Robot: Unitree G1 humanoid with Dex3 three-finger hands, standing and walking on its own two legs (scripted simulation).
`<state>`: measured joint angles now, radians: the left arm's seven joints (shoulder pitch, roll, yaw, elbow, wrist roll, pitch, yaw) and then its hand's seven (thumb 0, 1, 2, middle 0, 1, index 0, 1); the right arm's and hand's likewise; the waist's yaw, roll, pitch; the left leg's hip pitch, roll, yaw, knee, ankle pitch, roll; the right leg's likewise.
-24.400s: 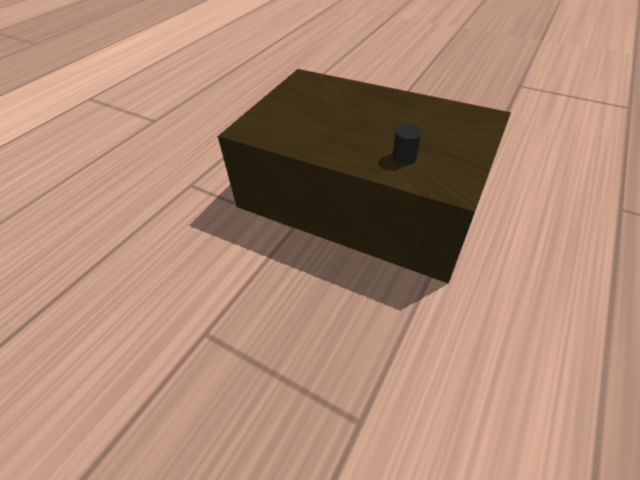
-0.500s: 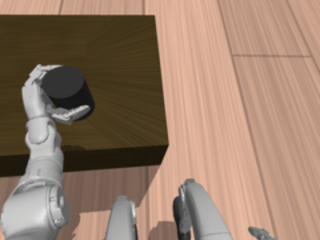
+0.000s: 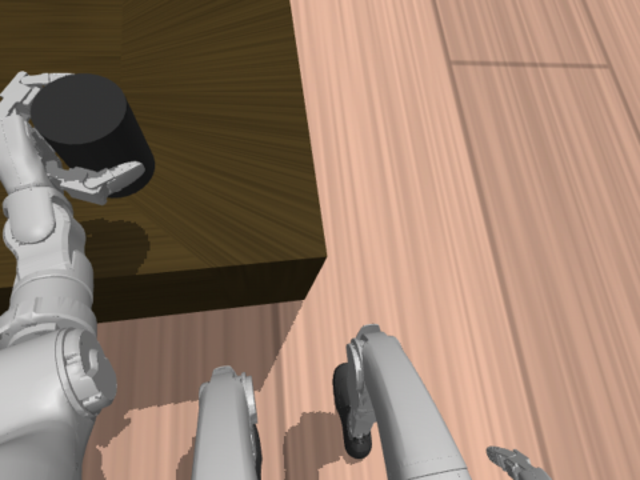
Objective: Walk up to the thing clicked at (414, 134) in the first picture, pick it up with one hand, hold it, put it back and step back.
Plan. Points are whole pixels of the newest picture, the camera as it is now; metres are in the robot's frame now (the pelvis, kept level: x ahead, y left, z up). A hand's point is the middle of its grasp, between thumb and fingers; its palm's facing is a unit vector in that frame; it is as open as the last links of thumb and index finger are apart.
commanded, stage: crouch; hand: left
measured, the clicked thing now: (101, 140) +0.53 +0.19 +0.00
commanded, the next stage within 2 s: lower in 0.20 s
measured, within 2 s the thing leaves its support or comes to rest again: rests again in 1.20 s
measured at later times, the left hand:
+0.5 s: hand (100, 142) +0.55 +0.21 -0.04, palm faces +0.22 -0.97 -0.02, open 11.8 cm
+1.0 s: hand (115, 161) +0.56 +0.21 -0.10, palm faces +0.21 -0.98 -0.04, open 11.8 cm
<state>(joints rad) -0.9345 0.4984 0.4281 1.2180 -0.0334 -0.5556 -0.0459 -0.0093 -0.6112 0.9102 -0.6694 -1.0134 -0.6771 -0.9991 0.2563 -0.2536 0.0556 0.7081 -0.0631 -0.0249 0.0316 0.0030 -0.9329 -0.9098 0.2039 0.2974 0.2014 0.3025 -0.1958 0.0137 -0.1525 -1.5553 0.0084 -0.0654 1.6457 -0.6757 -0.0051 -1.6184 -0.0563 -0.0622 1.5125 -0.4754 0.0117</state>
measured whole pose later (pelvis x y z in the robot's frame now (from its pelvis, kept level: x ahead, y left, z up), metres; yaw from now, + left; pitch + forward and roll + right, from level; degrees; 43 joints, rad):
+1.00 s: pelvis -0.02 +0.00 -0.10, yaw +0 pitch +38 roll -5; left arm -1.13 0.63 0.48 1.30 0.03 -0.51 -0.05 -0.01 -0.61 0.92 -0.66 -1.03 -0.66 -1.02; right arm 0.25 -0.27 0.10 0.66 -0.08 0.00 0.04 0.00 -0.93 -0.91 0.20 0.30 0.20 0.30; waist -0.26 0.02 -0.13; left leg -1.91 -0.02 -0.07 1.98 -0.73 0.00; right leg -1.98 -0.08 -0.05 1.83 -0.51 0.01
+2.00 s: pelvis -0.03 +0.01 -0.13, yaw +0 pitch +38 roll -6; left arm -1.22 0.65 0.45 1.27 0.04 -0.44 -0.03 -0.01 -0.60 0.25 -0.42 -0.35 -0.41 -0.36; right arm 0.26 -0.30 0.10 0.63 -0.08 0.02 0.05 0.00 -0.92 -0.90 0.21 0.30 0.20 0.30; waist -0.26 0.02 -0.10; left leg -2.03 -0.04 -0.07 2.09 -0.73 0.01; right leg -2.08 -0.09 -0.04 1.92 -0.50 0.03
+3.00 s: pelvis +0.03 +0.01 +0.12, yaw -1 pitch +22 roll -4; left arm -0.75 0.61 0.29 1.20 0.10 -0.01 0.04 -0.01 -0.58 0.04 -0.05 -0.05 -0.05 -0.05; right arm 0.40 -0.28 0.05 0.65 0.02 0.07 -0.03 0.00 -0.90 -0.90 0.21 0.30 0.20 0.30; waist -0.15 0.01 -0.10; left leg -0.98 0.04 -0.03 1.14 -0.54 0.01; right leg -1.03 -0.02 -0.05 0.99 -0.34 0.03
